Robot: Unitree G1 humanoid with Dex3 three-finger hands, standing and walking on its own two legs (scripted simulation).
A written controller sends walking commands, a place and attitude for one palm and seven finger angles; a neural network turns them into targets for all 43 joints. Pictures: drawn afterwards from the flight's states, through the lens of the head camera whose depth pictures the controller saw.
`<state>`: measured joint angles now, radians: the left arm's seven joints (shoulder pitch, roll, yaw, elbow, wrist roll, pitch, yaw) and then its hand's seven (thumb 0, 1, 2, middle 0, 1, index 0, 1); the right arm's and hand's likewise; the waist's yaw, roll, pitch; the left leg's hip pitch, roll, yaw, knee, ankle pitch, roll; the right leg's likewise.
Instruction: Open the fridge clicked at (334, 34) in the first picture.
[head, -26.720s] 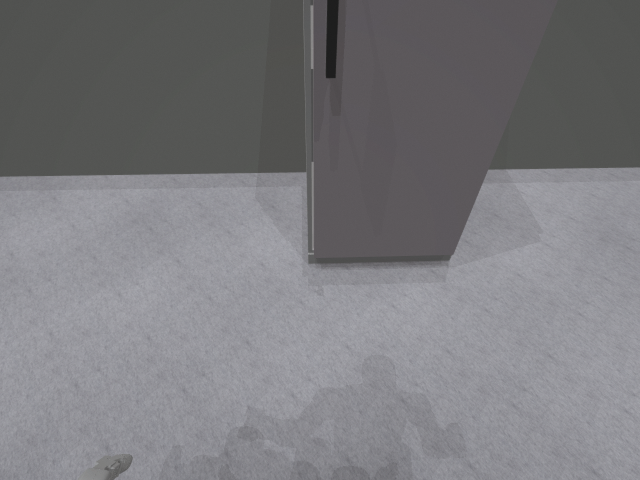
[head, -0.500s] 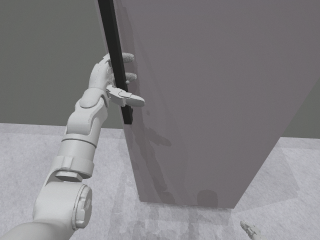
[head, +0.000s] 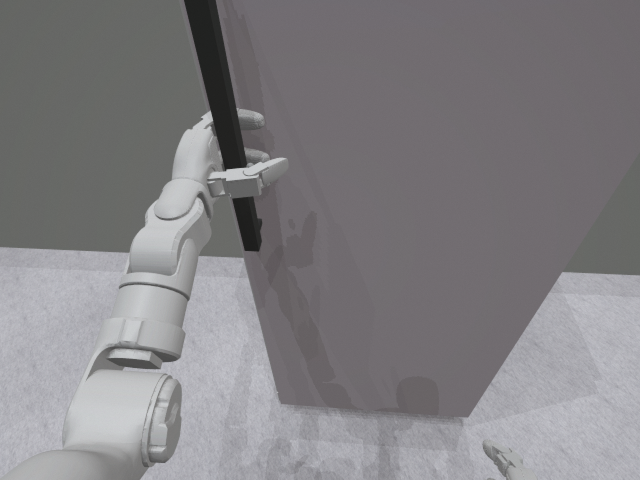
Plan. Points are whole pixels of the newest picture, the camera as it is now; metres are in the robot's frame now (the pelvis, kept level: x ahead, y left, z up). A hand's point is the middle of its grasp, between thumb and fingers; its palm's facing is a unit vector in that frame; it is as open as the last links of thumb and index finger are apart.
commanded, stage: grip the handle and tug to test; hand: left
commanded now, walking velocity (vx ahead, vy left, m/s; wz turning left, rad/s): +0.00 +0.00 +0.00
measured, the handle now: (232, 123) +0.46 +0.13 +0.25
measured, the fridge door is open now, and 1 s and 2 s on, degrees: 0 0 6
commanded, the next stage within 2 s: pull the door a little, standing still in 0.94 s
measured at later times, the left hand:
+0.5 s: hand (249, 167) +0.41 +0.11 +0.21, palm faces -0.02 -1.00 -0.01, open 5.4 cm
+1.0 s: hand (248, 169) +0.41 +0.11 +0.21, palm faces -0.03 -1.00 -0.01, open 5.6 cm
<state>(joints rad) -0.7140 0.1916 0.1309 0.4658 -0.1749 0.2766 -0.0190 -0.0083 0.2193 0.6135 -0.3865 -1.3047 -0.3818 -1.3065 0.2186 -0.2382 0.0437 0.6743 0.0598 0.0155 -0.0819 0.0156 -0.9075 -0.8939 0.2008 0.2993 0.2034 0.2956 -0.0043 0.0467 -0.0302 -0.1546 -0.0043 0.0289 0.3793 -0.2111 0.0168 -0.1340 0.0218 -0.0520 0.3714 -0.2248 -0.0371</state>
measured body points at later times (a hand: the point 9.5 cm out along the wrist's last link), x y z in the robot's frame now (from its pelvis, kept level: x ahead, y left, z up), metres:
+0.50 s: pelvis +0.01 +0.00 +0.00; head -0.01 -0.02 +0.45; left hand +0.41 +0.16 +0.22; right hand +0.17 -0.23 -0.10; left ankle +0.00 +0.11 -0.75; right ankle -0.02 -0.09 -0.75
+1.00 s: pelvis +0.03 +0.00 +0.00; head +0.01 -0.02 +0.45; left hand +0.41 +0.16 +0.22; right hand +0.18 -0.24 -0.10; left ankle +0.00 +0.11 -0.75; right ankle -0.02 -0.09 -0.75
